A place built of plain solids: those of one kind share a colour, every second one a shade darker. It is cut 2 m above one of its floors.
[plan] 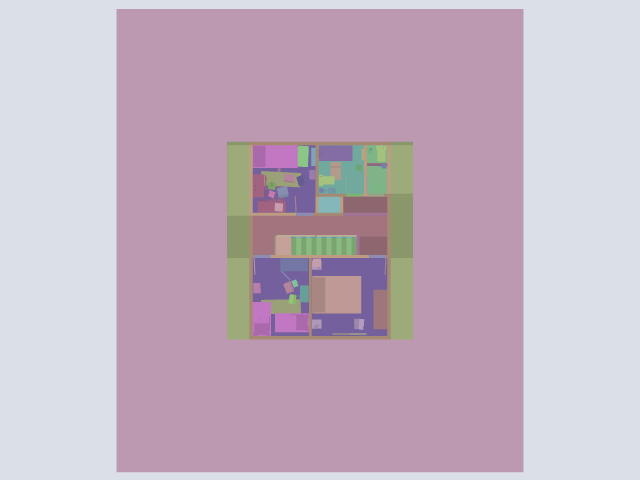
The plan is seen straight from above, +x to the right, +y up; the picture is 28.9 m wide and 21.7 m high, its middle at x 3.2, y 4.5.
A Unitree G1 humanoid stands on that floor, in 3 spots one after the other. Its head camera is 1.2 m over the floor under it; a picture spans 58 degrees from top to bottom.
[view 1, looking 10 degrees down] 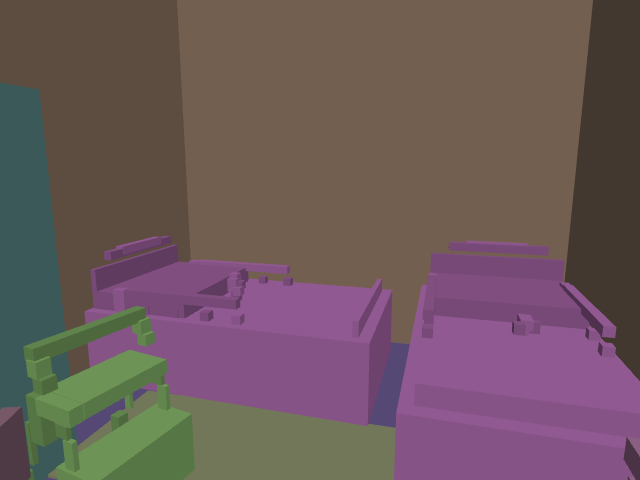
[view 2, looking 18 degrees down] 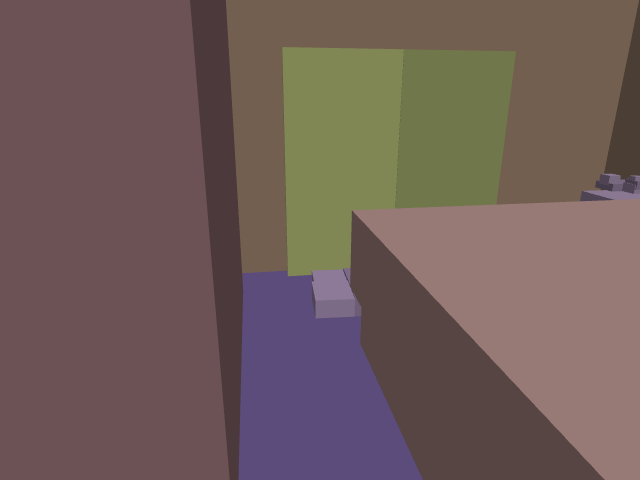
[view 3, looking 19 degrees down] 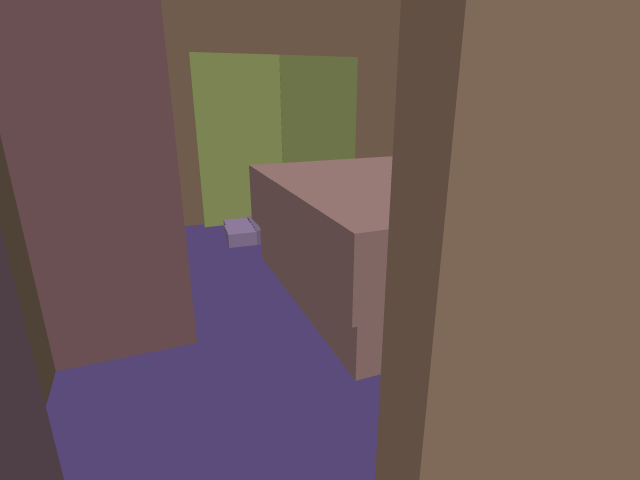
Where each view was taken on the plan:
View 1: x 0.88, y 2.98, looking -74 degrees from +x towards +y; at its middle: wall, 2.98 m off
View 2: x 5.53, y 3.12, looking -99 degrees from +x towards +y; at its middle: curtains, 3.04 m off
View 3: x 5.75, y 4.24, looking -112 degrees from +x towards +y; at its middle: double_bed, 1.95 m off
